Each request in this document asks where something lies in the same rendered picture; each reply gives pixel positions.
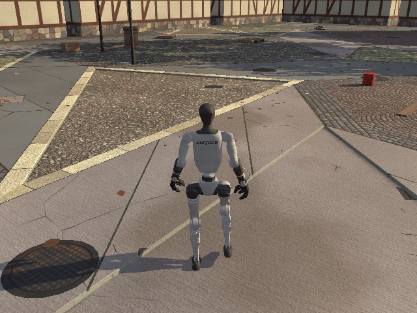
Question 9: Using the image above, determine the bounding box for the left robot upper arm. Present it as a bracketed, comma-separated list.
[176, 132, 194, 168]

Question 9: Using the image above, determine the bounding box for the robot right forearm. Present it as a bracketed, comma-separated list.
[233, 158, 248, 186]

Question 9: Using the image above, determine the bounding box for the right robot upper arm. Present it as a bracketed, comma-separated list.
[221, 131, 239, 168]

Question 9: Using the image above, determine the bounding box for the robot left shin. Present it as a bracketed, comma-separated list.
[190, 219, 200, 261]

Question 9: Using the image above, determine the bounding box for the robot left hand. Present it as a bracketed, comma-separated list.
[170, 179, 185, 192]

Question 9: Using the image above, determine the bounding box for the robot right hand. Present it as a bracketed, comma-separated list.
[234, 184, 249, 200]

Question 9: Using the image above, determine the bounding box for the robot left forearm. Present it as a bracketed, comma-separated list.
[171, 158, 183, 182]

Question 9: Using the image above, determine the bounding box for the robot right thigh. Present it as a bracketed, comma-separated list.
[217, 181, 231, 216]

